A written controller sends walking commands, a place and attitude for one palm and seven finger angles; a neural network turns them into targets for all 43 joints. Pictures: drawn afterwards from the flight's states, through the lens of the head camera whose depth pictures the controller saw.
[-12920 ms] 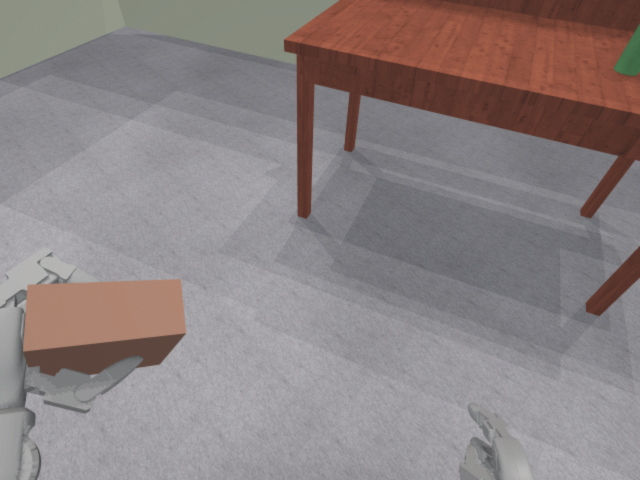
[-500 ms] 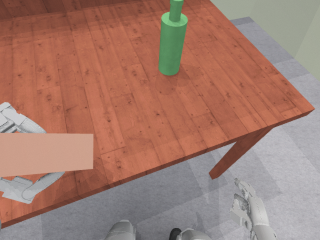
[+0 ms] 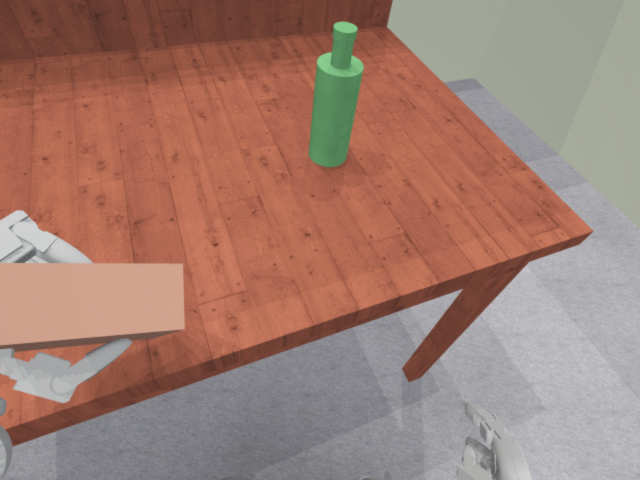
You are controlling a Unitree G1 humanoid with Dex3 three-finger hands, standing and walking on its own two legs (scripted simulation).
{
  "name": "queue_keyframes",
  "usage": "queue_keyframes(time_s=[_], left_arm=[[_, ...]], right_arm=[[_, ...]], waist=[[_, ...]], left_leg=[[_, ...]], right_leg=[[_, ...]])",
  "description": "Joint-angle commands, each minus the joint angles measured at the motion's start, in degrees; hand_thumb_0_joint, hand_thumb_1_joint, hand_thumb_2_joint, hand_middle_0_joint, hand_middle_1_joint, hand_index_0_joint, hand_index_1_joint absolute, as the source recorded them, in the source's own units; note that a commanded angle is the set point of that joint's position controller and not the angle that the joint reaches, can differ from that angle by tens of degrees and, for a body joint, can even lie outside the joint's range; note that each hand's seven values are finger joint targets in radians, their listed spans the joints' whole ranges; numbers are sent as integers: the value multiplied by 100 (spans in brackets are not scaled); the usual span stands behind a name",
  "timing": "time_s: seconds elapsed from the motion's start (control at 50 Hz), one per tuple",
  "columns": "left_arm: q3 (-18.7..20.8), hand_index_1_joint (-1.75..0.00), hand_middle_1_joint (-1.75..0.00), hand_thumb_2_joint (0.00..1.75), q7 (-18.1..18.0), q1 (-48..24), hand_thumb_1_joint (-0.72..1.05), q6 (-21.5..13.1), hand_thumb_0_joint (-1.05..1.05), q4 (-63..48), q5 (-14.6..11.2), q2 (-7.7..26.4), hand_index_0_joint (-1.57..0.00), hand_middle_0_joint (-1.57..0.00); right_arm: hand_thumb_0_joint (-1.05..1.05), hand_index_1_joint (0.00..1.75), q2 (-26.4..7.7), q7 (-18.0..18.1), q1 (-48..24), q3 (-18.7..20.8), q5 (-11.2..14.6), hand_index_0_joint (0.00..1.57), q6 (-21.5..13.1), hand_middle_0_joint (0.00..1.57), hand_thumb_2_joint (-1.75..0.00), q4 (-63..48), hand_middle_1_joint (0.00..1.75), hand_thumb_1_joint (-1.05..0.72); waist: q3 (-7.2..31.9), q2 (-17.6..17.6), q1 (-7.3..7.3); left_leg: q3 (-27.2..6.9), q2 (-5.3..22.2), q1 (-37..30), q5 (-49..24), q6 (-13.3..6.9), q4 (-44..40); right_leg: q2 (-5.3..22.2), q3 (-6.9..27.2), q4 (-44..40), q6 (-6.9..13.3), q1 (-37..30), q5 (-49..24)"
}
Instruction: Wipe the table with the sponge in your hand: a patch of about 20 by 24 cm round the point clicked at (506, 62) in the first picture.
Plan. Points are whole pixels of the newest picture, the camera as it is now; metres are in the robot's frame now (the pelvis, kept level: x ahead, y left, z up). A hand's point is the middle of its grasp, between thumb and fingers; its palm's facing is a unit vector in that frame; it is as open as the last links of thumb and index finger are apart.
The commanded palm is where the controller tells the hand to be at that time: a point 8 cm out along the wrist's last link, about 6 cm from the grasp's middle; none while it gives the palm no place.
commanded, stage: shuffle to correct the standing spot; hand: left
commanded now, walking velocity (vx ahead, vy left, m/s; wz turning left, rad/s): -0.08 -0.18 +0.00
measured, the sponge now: (118, 308) +0.23 +0.20 +0.16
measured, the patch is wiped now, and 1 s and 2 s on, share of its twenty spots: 0.00 0.00 0.00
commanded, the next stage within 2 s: come to a stop and stand still in 0.02 s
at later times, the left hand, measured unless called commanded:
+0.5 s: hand (64, 331) +0.20 +0.23 +0.17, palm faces +0.40 -0.81 -0.43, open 9.6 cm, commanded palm +0.15 +0.26 +0.19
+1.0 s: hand out of the picture +0.20 +0.30 +0.18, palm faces +0.47 -0.81 -0.36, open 9.6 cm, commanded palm +0.14 +0.30 +0.19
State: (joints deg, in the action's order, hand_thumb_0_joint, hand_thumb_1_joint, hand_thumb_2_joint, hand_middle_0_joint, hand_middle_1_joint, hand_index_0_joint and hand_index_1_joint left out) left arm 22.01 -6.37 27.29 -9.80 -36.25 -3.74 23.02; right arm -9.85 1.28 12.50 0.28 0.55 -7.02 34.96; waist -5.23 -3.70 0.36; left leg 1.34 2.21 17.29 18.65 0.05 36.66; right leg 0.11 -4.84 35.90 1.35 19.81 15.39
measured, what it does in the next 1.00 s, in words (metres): stands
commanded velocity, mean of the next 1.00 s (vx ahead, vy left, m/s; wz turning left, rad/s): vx -0.03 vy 0.01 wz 0.00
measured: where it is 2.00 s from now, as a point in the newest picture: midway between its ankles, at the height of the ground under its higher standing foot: outside the picture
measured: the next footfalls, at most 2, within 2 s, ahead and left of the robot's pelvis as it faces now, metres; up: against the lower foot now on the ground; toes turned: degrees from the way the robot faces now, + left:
none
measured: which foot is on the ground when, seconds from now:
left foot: down 0.00-1.00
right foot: down 0.00-1.00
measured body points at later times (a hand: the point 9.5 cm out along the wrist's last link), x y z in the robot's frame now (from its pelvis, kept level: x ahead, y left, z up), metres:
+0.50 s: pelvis -0.01 -0.02 +0.01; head +0.02 -0.02 +0.46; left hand +0.17 +0.27 +0.20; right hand +0.17 -0.27 -0.07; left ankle +0.01 +0.12 -0.72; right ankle +0.01 -0.14 -0.72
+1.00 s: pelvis -0.02 +0.03 +0.01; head +0.00 +0.05 +0.46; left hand +0.17 +0.34 +0.20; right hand +0.16 -0.18 -0.06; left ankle +0.01 +0.12 -0.72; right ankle +0.01 -0.14 -0.72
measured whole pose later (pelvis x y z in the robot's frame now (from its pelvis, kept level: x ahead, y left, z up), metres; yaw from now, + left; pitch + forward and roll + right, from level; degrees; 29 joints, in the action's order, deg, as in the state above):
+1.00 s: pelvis -0.02 +0.03 +0.01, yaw -1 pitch -2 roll -1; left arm 23.5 -7.0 20.5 -13.9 -25.1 -1.2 21.4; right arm -9.2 -0.1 12.0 -2.0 1.0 -10.4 35.2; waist -5.2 -2.4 -3.6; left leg 1.4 -0.3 14.6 13.7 -2.0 30.3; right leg 3.7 -2.0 25.8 -2.6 12.6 11.0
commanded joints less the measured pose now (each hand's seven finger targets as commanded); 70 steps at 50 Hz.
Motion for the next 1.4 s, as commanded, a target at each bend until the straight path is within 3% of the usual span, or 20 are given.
queue_keyframes(time_s=[0.0,0.06,0.1,0.16,0.18,0.22,0.26,0.3,0.38,0.46,0.48,0.5,0.52,0.56,0.62,0.76,0.88,1.0,1.16,1.38], left_arm=[[870,-160,-160,130,-36,-410,10,-478,0,-1281,-27,1135,-120,-120],[740,-160,-160,130,-14,-399,10,-493,0,-1558,32,934,-120,-120],[714,-160,-160,130,29,-112,10,-510,0,-1557,7,915,-120,-120],[790,-160,-160,130,-72,353,10,-423,0,-863,-31,831,-120,-120],[642,-160,-160,130,-90,398,10,-345,0,-743,-71,634,-120,-120],[859,-160,-160,130,-174,507,10,-336,0,-862,-144,850,-120,-120],[1012,-160,-160,130,-240,559,10,-334,0,-801,-164,1064,-120,-120],[905,-160,-160,130,-261,277,10,-319,0,-880,-126,1005,-120,-120],[686,-160,-160,130,-323,-193,10,-226,0,-694,-47,875,-120,-120],[486,-160,-160,130,-342,-390,10,-198,0,-570,24,750,-120,-120],[3451,-160,-160,130,-205,-5347,10,-673,0,-882,698,4807,-120,-120],[1168,-160,-160,130,50,-2432,10,-568,0,1654,380,1594,-120,-120],[906,-160,-160,130,-39,-1357,10,-658,0,1001,229,1248,-120,-120],[9,-160,-160,130,-6,-1185,10,-714,0,794,45,316,-120,-120],[-31,-160,-160,130,-21,-916,10,-747,0,-254,117,550,-120,-120],[1177,-160,-160,130,-177,-527,10,-819,0,-569,83,1386,-120,-120],[586,-160,-160,130,-102,-1245,10,-872,0,-185,147,757,-120,-120],[-116,-160,-160,130,-90,-1511,10,-700,0,-232,265,281,-120,-120],[695,-160,-160,130,-186,-1022,10,-668,0,-399,215,914,-120,-120],[383,-160,-160,130,-115,-338,10,-547,0,-371,96,500,-120,-120]], right_arm=[[0,30,-733,38,-522,343,-167,20,-327,20,-90,-958,30,-90],[0,30,-733,-122,-443,373,-95,20,-339,20,-90,-1046,30,-90],[0,30,-806,-188,-264,433,-11,20,-326,20,-90,-1146,30,-90],[0,30,-783,-183,-306,331,128,20,-320,20,-90,-1142,30,-90],[0,30,-830,-163,-202,396,158,20,-278,20,-90,-1140,30,-90],[0,30,-811,-77,-377,380,151,20,-159,20,-90,-1166,30,-90],[0,30,-749,31,-515,268,128,20,-47,20,-90,-1109,30,-90],[0,30,-729,97,-613,203,104,20,-19,20,-90,-1167,30,-90],[0,30,-757,175,-615,194,125,20,-60,20,-90,-1054,30,-90],[0,30,-847,182,-704,219,126,20,-144,20,-90,-1005,30,-90],[0,30,-904,277,15,377,-212,20,-485,20,-90,-744,30,-90],[0,30,-479,209,-130,206,-120,20,-561,20,-90,-589,30,-90],[0,30,-732,132,-207,252,17,20,-590,20,-90,-991,30,-90],[0,30,-816,59,-491,236,95,20,-652,20,-90,-859,30,-90],[0,30,-944,-104,-577,299,46,20,-669,20,-90,-1003,30,-90],[0,30,-893,-48,-781,202,60,20,-612,20,-90,-1100,30,-90],[0,30,-839,-2,-572,169,50,20,-667,20,-90,-941,30,-90],[0,30,-863,-52,-572,175,32,20,-722,20,-90,-853,30,-90],[0,30,-831,6,-836,184,28,20,-535,20,-90,-996,30,-90],[0,30,-874,34,-668,239,42,20,-330,20,-90,-1052,30,-90]], waist=[[912,1917,-56],[1038,1908,-94],[1237,1528,-70],[1498,705,69],[1665,174,93],[1560,168,86],[1270,591,73],[964,316,15],[728,-99,9],[610,303,-19],[50,-643,-508],[943,-564,-289],[652,-225,-417],[1376,1093,-258],[1309,1213,-337],[957,700,-267],[722,1237,-170],[842,778,-153],[992,856,-211],[1237,629,-157]], left_leg=[[-1827,1775,-592,-2975,-531,-1776],[-1065,1479,-1185,-3999,-298,-1055],[-1038,1329,-1352,-4145,-157,-398],[-342,649,-568,-2678,-12,92],[-298,439,-463,-2161,79,107],[-303,277,-581,-1323,82,-107],[-325,346,-648,-944,-11,-613],[-364,355,-391,-552,-88,-803],[-275,173,-521,-308,-130,-593],[-406,290,-646,-523,-180,-1008],[405,-96,122,-1120,25,-91],[16,-484,-95,-701,4,-355],[131,-257,-299,-859,52,-605],[-44,-99,-1017,-1482,-54,-1289],[-439,342,-480,-1838,-181,-1554],[-570,356,452,207,-225,-2003],[-591,406,535,838,-252,-2055],[-427,146,-113,-81,-95,-1716],[-342,51,-170,-683,-34,-1692],[-237,109,-607,-1924,-7,-1415]], right_leg=[[196,439,675,-110,-126,868],[204,267,-549,-14,-383,78],[217,158,-1567,88,-866,-848],[673,221,-1414,202,-1982,-3189],[912,733,-1060,429,-1973,-3587],[1268,1120,-1164,537,-1397,-2975],[1107,1086,-1342,355,-1001,-1689],[953,1085,-1575,183,-941,-739],[1173,1302,-1981,284,-649,-101],[985,1094,-1849,218,-678,-105],[699,1406,-2150,10,-211,-1810],[1202,1501,-1548,554,-956,-2744],[1153,1637,-1655,296,-1004,-3164],[730,923,-1139,163,-1290,-1631],[335,502,-813,-58,-1429,-813],[195,272,-807,-133,-1604,-148],[186,315,-963,-96,-1532,-99],[173,465,-1400,-103,-1325,-551],[160,399,-1431,-110,-1658,-1037],[225,307,-1387,-139,-1712,-1822]])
